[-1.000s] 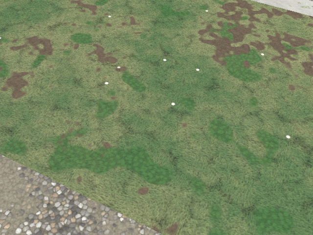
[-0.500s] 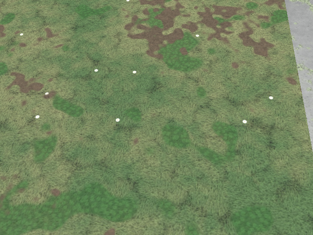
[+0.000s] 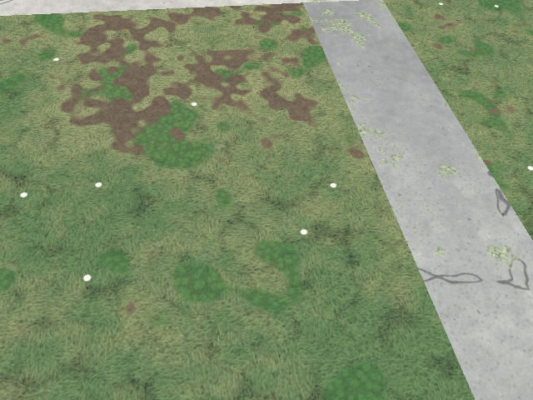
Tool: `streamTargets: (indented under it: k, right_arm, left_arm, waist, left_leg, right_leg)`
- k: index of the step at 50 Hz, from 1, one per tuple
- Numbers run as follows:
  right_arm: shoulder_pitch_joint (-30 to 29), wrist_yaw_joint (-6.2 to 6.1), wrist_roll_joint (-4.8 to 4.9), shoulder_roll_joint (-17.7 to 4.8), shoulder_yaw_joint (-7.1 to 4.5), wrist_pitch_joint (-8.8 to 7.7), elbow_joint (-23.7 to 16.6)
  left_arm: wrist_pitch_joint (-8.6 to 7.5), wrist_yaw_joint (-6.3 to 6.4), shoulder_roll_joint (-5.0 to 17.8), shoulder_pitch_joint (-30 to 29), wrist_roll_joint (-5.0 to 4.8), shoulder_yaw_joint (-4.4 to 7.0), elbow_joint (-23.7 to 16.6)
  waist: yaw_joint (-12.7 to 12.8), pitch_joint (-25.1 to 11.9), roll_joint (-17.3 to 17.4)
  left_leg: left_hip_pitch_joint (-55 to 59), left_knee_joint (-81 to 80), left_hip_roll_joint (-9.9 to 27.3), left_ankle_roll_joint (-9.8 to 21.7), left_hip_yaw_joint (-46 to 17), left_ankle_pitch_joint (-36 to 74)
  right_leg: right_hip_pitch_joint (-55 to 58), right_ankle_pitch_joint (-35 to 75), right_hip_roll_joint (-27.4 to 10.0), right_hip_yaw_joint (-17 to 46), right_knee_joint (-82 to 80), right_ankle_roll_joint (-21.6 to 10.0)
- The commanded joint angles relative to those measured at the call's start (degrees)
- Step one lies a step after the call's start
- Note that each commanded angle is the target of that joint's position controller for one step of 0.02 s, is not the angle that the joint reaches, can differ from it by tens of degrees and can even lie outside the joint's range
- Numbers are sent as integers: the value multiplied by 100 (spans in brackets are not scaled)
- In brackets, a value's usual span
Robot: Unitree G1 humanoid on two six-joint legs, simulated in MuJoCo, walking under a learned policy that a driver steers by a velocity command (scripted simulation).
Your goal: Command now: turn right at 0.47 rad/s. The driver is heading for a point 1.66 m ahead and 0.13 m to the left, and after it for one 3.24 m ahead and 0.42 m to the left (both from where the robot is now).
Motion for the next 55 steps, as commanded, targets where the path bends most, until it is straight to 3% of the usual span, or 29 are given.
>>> streamTargets:
  k: [1,5,8,10,11,12,13,14,15,16,18,19,21,24,35,55]
  right_arm:
    - [-268,-53,31,-739,-145,-2,-443]
    - [-108,-40,48,-941,-199,73,-387]
    - [-36,24,129,-1064,-222,88,-310]
    - [-111,44,223,-1026,-182,95,-258]
    - [46,50,266,-909,-135,75,-165]
    - [279,79,179,-742,-66,17,-89]
    - [401,156,-112,-368,75,-72,-196]
    - [11,108,-50,-390,84,-83,-303]
    - [-131,71,-1,-668,22,-53,-250]
    - [-166,67,-2,-593,30,-43,-196]
    - [-67,44,-61,-621,36,9,-81]
    - [-5,61,-56,-622,57,1,-66]
    - [114,100,13,-749,21,-23,100]
    - [77,94,-8,-623,44,-52,229]
    - [230,-25,40,-614,53,-64,705]
    - [346,-123,80,-461,66,28,1516]
  left_arm:
    - [9,2,250,113,-36,89,-316]
    - [-36,-25,5,-262,16,-65,-460]
    - [-41,-68,79,-241,4,-70,-429]
    - [-54,-99,46,77,12,-61,-250]
    - [-63,-105,59,177,39,-61,-182]
    - [-67,-76,246,223,80,-47,-225]
    - [-39,6,721,283,150,26,-298]
    - [-105,-56,385,1,259,-87,-239]
    - [-196,-107,128,-293,282,-162,-314]
    - [-258,-103,-2,-405,281,-204,-224]
    - [-323,-102,114,-447,190,-185,-148]
    - [-329,-100,81,-356,199,-209,-88]
    - [-304,-103,-44,-216,224,-259,-49]
    - [-311,-93,9,-197,193,-249,36]
    - [-317,-61,-106,-90,154,-241,448]
    - [-343,50,-109,259,96,-264,1596]
  waist:
    - [77,-342,1075]
    - [-135,-576,1393]
    - [-193,-606,1553]
    - [7,-543,1437]
    - [65,-499,1302]
    - [-4,-699,913]
    - [-236,-1020,-598]
    - [-82,-845,-1167]
    - [-47,-543,-775]
    - [-106,-510,-754]
    - [-112,-329,-703]
    - [-125,-315,-604]
    - [-45,-120,-121]
    - [-40,-38,113]
    - [-68,-174,207]
    - [-46,25,254]
  left_leg:
    - [826,-831,1196,1105,-880,2272]
    - [1140,-712,1272,1204,-679,2373]
    - [1009,-644,1395,1261,-753,2376]
    - [806,-420,1307,1119,-688,2227]
    - [578,-316,1190,883,-613,1958]
    - [96,-91,1017,458,-467,1277]
    - [-649,840,479,-47,104,-441]
    - [-560,719,296,-256,82,-1485]
    - [-342,823,338,-344,39,-1277]
    - [-222,518,297,-346,56,-732]
    - [189,-18,318,-396,-17,344]
    - [429,-147,358,-378,-44,701]
    - [390,-152,315,-248,34,449]
    - [408,-271,312,-267,-1,560]
    - [631,-285,315,-285,36,687]
    - [673,-385,209,-207,121,694]
  right_leg:
    - [-433,178,-267,-201,522,240]
    - [281,7,-526,-469,-1111,269]
    - [1021,113,-563,-736,-2217,157]
    - [1706,1077,-497,-897,-3593,-51]
    - [2206,1709,-475,-864,-4389,-217]
    - [2999,2455,-913,-278,-4405,-393]
    - [3674,4286,-2064,918,-4051,-826]
    - [2608,3653,-2433,1193,-4238,-1546]
    - [2326,2920,-2109,982,-4369,-1517]
    - [2273,2443,-1816,725,-4335,-1254]
    - [2047,2017,-1494,452,-4249,-901]
    - [1928,1814,-1378,389,-4225,-786]
    - [1816,1244,-1180,232,-4248,-626]
    - [1845,1448,-1121,176,-4124,-631]
    - [1958,1946,-954,-41,-4005,-583]
    - [1999,2057,-802,-297,-4020,-450]
Next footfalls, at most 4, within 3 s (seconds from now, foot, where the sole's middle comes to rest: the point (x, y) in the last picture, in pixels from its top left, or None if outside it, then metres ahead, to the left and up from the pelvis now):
0.24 right None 0.02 -0.14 -0.78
2.84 right None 0.43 -0.15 -0.78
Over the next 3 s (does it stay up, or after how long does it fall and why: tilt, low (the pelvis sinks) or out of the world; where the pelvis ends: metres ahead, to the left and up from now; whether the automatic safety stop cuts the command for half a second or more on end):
stays up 0.34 -0.06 0.00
